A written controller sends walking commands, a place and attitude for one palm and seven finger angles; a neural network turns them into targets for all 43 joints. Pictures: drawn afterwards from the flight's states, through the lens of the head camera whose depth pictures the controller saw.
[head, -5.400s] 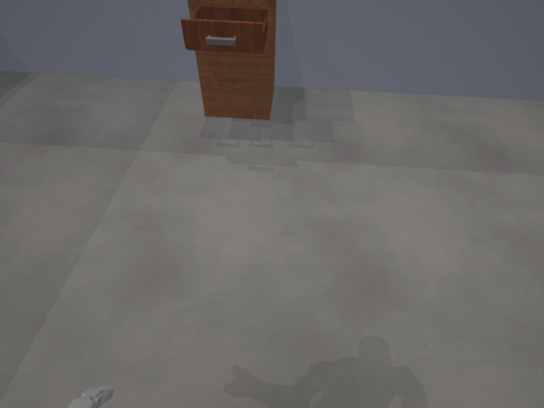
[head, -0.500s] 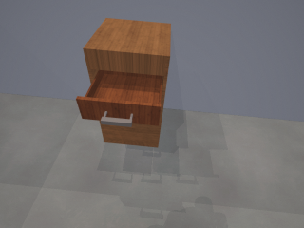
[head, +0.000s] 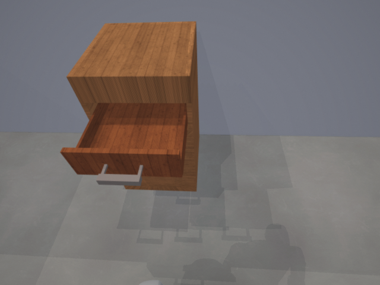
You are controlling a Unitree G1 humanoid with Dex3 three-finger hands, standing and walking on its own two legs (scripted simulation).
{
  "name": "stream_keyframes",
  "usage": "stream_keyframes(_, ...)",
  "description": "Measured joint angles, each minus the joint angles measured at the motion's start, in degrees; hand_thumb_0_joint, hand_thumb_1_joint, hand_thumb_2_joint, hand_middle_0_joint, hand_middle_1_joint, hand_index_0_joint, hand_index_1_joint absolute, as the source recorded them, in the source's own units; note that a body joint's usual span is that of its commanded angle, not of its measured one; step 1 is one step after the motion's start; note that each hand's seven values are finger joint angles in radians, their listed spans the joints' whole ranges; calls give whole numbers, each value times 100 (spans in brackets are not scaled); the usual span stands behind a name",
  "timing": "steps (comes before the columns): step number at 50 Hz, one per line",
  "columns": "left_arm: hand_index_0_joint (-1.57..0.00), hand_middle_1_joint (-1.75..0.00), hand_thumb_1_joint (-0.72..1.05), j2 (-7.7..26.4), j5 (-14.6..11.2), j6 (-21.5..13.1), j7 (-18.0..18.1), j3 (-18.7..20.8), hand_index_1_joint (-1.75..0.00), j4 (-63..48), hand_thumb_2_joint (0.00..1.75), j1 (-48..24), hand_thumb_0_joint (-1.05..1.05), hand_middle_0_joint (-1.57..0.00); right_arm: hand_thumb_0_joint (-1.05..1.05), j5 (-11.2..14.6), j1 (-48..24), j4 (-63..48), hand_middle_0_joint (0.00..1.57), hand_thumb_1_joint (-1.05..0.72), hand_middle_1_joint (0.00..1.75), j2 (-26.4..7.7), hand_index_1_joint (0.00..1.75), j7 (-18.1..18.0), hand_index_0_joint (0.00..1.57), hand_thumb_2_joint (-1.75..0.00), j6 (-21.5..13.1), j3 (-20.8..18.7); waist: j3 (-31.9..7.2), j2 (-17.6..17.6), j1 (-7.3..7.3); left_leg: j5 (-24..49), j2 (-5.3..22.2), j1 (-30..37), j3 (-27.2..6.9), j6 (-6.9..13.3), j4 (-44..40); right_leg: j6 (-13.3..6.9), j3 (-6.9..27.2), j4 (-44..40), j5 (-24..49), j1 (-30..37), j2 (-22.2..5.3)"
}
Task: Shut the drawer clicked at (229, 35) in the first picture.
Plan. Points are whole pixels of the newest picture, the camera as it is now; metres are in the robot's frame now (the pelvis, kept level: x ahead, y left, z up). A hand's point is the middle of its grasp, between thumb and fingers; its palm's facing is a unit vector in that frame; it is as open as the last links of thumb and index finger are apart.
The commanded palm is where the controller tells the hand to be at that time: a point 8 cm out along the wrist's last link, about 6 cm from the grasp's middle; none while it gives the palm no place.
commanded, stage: take the last steps up to it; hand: left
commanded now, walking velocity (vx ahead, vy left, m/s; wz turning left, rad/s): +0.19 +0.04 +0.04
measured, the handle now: (121, 173) +0.47 +0.26 -0.16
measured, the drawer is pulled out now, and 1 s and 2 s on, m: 0.24 0.24 0.24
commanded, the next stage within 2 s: come to a stop and stand still in 0.16 s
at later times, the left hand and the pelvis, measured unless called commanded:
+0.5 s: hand out of the picture +0.06 +0.19 -0.19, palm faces +0.06 -0.99 -0.16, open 7.4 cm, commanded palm none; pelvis +0.10 +0.04 +0.00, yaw -1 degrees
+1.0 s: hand out of the picture +0.10 +0.13 -0.16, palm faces +0.01 -0.97 -0.25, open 7.2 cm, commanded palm none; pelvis +0.05 -0.06 +0.00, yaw -1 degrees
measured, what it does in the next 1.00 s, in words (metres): steps on the spot: left foot, then right foot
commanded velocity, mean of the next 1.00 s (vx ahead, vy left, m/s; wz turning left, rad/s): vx -0.03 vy -0.03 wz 0.01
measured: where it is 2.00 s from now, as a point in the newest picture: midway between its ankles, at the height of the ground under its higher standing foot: outside the picture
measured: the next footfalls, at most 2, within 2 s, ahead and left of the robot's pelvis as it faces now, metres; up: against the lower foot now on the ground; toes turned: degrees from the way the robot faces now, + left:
left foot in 0.32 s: +0.20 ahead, +0.14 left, +0.00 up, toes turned +8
right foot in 0.76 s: +0.10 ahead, -0.13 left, +0.00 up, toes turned -5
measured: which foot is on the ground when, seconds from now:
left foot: up 0.00-0.30, down 0.32-0.78, up 0.80-1.00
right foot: down 0.00-0.34, up 0.36-0.74, down 0.76-1.00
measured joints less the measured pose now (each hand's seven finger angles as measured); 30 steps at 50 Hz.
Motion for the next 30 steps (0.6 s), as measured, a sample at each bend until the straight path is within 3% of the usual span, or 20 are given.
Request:
stream_keyframes(7,-20,-30,93,-120,41,37,-9,-171,-30,272,90,467,0,-20,1,-6,-800,-428,20,-91,30,-149,30,52,20,-90,-10,-43,-125,-9,53,704,65,-571,129,-171,-1166,11,-53,-805,104,696,157)
stream_keyframes(15,-20,-30,91,-202,54,144,-12,-220,-30,542,90,876,1,-20,1,1,-1181,-519,20,-91,30,15,30,112,20,-90,-50,102,-26,-215,347,905,-126,207,195,-77,-2971,226,-62,-583,-403,1070,112)
stream_keyframes(16,-20,-30,91,-202,43,173,1,-224,-30,570,90,935,1,-20,1,-4,-1175,-525,20,-91,30,32,30,99,20,-90,-92,135,-22,-223,370,1314,-148,420,190,-54,-3284,275,-53,-382,-554,1042,100)
stream_keyframes(21,-20,-30,91,-62,-41,397,140,-273,-30,672,90,786,1,-20,1,26,-1233,-430,20,-91,30,312,30,-90,20,-90,-125,310,179,-614,450,874,-405,721,457,245,-3369,417,498,1137,-1584,383,-145)
stream_keyframes(30,-20,-30,91,190,26,725,128,-101,-30,195,90,194,1,-20,-1,43,-1342,-500,21,-94,30,153,30,-220,21,-90,152,133,318,-411,218,1268,-316,745,506,211,-3836,503,855,2395,-1440,-750,-77)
